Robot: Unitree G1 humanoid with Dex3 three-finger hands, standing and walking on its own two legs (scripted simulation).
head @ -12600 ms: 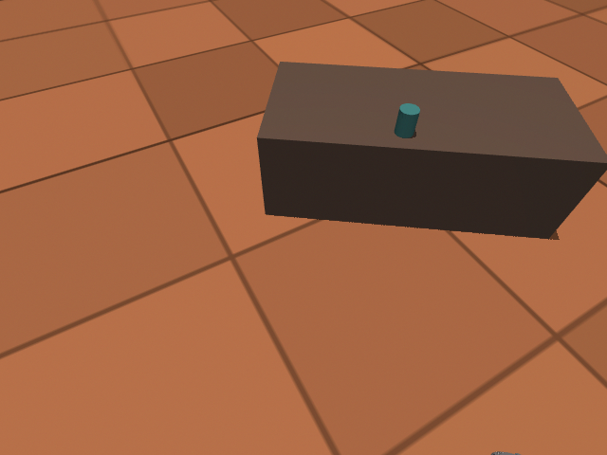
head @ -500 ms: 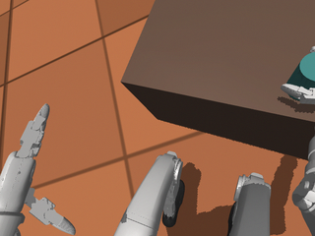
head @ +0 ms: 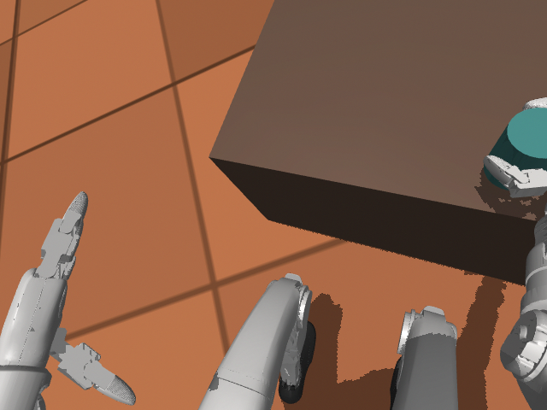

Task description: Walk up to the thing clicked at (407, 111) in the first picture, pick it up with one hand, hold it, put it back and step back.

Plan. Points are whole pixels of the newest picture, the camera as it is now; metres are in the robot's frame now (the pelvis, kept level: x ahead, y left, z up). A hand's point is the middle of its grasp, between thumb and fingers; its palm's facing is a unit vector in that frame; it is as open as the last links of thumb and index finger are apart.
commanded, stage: settle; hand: right
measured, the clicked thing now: (524, 152) +0.50 -0.21 -0.05
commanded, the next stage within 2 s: lift in 0.62 s
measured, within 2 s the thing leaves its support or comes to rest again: neither
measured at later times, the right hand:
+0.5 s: hand out of the picture +0.51 -0.22 +0.01, palm faces +0.17 +0.99 +0.01, open 10.0 cm
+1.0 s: hand out of the picture +0.50 -0.21 +0.04, palm faces +0.18 +0.98 +0.01, open 10.0 cm
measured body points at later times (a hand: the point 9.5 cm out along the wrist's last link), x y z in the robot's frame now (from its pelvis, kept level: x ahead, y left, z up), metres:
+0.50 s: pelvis +0.01 +0.00 +0.04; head +0.19 -0.07 +0.45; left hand +0.19 +0.26 +0.14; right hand +0.50 -0.27 +0.01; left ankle +0.08 +0.14 -0.52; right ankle +0.06 -0.13 -0.52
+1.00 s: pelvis +0.02 +0.00 +0.06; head +0.17 -0.07 +0.48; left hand +0.19 +0.26 +0.15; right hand +0.49 -0.26 +0.05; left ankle +0.08 +0.14 -0.52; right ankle +0.06 -0.13 -0.52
